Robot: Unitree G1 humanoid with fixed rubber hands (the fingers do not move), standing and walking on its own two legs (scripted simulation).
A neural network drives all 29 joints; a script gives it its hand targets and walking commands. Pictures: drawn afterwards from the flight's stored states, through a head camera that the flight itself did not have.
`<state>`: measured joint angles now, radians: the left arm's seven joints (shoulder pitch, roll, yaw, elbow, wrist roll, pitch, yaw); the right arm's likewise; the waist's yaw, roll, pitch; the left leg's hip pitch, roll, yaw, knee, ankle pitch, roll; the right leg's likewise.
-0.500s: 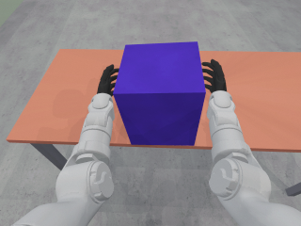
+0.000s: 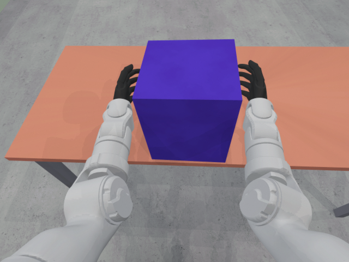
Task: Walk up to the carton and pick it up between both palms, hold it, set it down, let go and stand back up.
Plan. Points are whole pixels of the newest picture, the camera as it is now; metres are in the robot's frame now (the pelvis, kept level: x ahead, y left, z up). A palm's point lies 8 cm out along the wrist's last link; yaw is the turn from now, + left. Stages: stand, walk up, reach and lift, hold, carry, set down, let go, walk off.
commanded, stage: set down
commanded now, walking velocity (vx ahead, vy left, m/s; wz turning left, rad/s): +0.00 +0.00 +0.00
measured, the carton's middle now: (189, 105) +0.49 -0.03 +0.04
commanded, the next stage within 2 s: none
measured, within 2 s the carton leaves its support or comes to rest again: neither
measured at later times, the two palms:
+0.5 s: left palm (125, 100) +0.45 +0.12 +0.10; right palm (257, 102) +0.43 -0.18 +0.10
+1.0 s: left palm (125, 101) +0.45 +0.12 +0.09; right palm (257, 102) +0.43 -0.18 +0.10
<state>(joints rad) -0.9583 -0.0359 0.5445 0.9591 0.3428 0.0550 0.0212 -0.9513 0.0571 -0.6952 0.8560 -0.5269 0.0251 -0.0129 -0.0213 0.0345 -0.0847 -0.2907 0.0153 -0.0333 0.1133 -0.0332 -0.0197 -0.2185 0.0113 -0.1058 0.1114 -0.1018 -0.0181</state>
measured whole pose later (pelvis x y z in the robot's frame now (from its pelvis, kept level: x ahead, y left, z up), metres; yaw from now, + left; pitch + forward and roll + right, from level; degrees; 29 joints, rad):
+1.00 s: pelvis -0.01 +0.00 +0.00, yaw +0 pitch +10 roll +0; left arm -0.95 -0.09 0.63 0.82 0.42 0.01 -0.06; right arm -0.93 0.15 -0.78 0.64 -0.62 0.05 0.08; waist -0.03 0.01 0.02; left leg -0.25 0.02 -0.03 0.09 -0.02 -0.02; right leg -0.19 0.01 -0.10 0.12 -0.11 -0.02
